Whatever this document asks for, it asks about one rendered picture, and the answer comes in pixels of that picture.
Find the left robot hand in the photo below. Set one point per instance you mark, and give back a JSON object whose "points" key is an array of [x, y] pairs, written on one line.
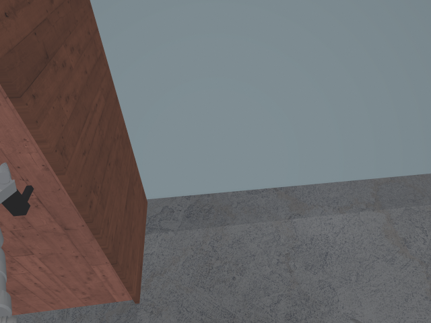
{"points": [[7, 185]]}

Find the wardrobe door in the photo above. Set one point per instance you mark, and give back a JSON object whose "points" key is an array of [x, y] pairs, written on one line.
{"points": [[53, 261]]}

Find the handle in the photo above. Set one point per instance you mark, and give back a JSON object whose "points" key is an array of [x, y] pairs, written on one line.
{"points": [[17, 204]]}

